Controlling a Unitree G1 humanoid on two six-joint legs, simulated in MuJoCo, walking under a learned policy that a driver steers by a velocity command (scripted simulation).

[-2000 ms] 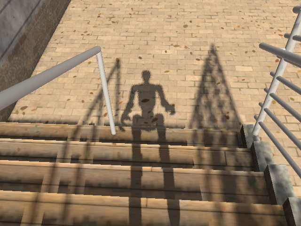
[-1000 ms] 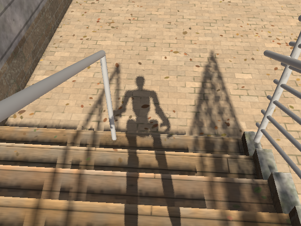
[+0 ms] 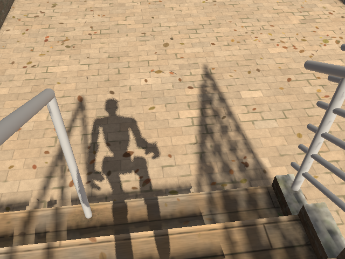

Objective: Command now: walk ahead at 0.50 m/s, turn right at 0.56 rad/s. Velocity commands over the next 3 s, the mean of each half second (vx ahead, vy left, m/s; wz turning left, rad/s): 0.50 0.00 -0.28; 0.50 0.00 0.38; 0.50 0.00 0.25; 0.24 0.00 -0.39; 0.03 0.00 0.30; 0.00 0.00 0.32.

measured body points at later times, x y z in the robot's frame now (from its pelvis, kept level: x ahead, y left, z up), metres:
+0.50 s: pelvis +0.26 -0.03 -0.11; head +0.28 -0.04 +0.34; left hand +0.52 +0.12 -0.20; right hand +0.06 -0.16 -0.24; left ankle +0.02 +0.09 -0.73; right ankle +0.42 -0.16 -0.83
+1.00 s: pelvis +0.53 -0.03 -0.24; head +0.53 -0.02 +0.21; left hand +0.36 +0.13 -0.38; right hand +0.70 -0.22 -0.36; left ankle +0.69 +0.14 -0.94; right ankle +0.39 -0.15 -0.90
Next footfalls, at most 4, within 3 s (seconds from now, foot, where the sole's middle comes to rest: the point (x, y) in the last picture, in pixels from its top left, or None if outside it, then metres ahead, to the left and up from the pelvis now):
0.52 right None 0.43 -0.16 -0.94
1.10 left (152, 256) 0.71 0.16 -1.10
1.60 right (191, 213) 1.06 -0.04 -1.27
1.98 left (158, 205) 1.10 0.16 -1.27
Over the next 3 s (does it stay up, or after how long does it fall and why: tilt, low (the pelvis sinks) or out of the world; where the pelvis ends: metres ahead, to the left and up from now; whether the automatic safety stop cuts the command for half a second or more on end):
stays up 1.07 0.07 -0.54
